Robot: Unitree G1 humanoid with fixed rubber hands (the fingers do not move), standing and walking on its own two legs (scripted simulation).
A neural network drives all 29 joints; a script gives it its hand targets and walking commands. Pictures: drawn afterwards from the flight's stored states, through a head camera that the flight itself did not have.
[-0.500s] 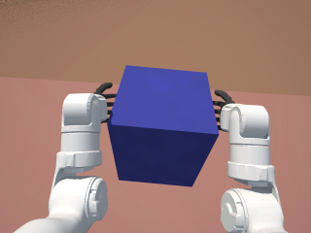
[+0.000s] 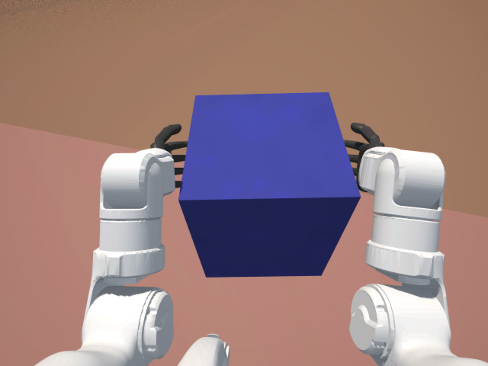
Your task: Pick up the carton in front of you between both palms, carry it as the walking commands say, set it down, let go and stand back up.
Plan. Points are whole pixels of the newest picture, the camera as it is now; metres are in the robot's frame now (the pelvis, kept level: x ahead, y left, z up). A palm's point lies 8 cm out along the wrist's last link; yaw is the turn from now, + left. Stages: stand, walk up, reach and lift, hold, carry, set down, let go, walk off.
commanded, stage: carry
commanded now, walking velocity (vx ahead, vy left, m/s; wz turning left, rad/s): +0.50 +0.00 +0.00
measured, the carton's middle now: (262, 191) +0.39 +0.03 +0.08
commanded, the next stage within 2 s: none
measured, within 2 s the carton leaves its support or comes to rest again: neither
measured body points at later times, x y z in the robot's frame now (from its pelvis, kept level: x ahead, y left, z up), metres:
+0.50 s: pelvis +0.33 +0.02 +0.03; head +0.35 +0.02 +0.48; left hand +0.73 +0.14 +0.21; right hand +0.70 -0.17 +0.21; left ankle +0.22 +0.11 -0.70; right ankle +0.46 -0.09 -0.66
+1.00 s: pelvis +0.65 +0.03 +0.10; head +0.66 +0.03 +0.55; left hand +1.04 +0.17 +0.25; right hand +1.02 -0.13 +0.24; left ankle +0.70 +0.11 -0.63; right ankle +0.56 -0.07 -0.52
